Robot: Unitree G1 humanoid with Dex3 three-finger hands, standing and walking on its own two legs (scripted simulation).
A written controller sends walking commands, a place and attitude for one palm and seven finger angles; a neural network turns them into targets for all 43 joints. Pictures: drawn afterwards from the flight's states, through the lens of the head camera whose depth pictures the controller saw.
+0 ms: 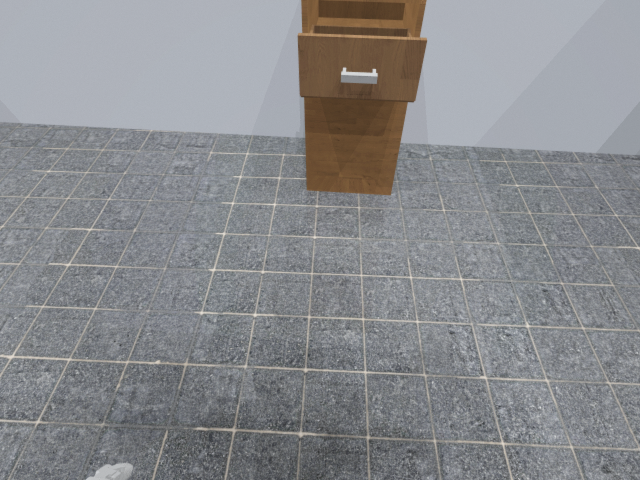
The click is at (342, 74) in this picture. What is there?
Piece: drawer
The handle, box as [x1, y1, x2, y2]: [341, 68, 377, 83]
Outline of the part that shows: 341,71 341,81 343,82 376,83 377,73 375,72 375,69 373,69 371,73 346,72 345,68 343,68 342,72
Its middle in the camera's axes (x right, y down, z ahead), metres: +0.11 -0.48 +1.13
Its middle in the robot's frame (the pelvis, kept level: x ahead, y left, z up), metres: +1.17 -0.06 -0.03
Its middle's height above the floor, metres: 0.74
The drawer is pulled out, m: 0.30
